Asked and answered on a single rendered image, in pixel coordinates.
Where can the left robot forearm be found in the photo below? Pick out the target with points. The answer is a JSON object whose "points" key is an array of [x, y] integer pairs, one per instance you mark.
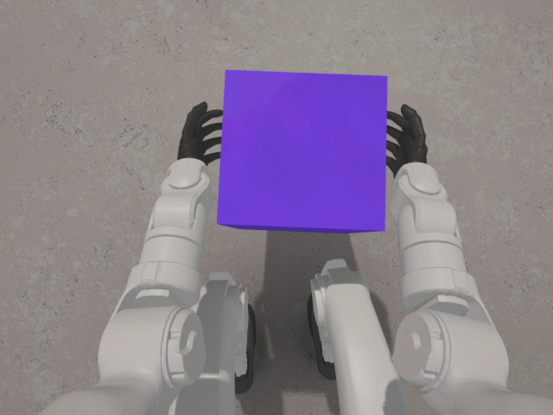
{"points": [[168, 270]]}

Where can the right robot upper arm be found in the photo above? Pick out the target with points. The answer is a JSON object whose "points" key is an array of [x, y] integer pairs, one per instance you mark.
{"points": [[459, 366]]}

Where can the left robot upper arm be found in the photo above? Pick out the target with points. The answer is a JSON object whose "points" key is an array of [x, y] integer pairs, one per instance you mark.
{"points": [[147, 356]]}

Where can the left robot shin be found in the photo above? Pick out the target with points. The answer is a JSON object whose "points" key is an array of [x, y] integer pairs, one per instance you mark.
{"points": [[240, 360]]}

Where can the right robot forearm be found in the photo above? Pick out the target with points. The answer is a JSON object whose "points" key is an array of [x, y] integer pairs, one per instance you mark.
{"points": [[434, 272]]}

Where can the robot left foot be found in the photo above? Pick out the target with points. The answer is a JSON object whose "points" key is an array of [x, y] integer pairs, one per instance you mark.
{"points": [[243, 382]]}

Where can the robot right hand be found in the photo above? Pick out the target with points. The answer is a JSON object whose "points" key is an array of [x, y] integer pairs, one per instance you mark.
{"points": [[411, 139]]}

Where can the robot left hand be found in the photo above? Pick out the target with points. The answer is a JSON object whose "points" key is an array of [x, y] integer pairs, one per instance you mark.
{"points": [[191, 143]]}

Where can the carton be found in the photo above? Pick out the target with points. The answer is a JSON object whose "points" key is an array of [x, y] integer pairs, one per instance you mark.
{"points": [[303, 152]]}

